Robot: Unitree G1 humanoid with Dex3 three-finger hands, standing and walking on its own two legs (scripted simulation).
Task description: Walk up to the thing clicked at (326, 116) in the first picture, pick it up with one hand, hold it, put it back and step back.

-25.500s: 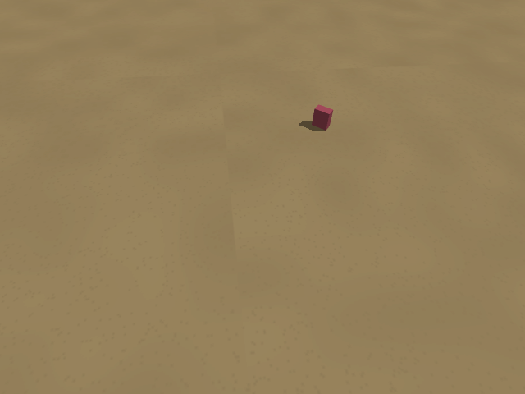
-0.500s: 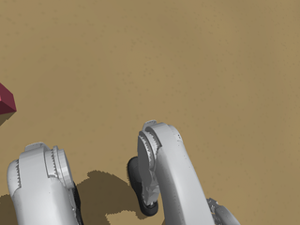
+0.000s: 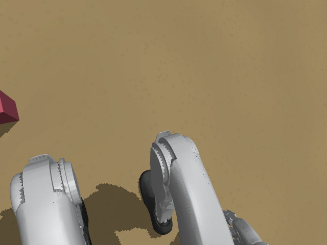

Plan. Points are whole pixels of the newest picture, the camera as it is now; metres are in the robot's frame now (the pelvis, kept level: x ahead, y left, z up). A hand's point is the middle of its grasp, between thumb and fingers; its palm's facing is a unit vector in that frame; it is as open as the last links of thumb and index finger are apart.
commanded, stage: withdraw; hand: left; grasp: from above
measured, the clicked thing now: out of the picture +0.44 +0.33 -0.25
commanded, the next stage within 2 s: home in 0.90 s
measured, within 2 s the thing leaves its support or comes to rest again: neither
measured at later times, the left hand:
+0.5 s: hand out of the picture +0.43 +0.34 -0.02, palm faces -0.46 -0.09 -0.88, open 14.0 cm
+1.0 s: hand out of the picture +0.44 +0.35 -0.10, palm faces -0.39 -0.06 -0.92, open 13.8 cm
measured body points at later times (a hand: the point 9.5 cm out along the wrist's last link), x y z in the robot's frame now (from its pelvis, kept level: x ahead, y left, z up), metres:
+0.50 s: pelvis +0.00 +0.00 +0.09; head +0.21 +0.06 +0.48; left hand +0.45 +0.34 +0.03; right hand +0.10 -0.26 -0.03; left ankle +0.07 +0.13 -0.28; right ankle +0.10 -0.11 -0.28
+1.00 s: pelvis -0.02 +0.00 +0.04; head +0.21 +0.09 +0.41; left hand +0.46 +0.35 -0.05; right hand +0.04 -0.27 -0.06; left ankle +0.07 +0.13 -0.28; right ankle +0.10 -0.11 -0.28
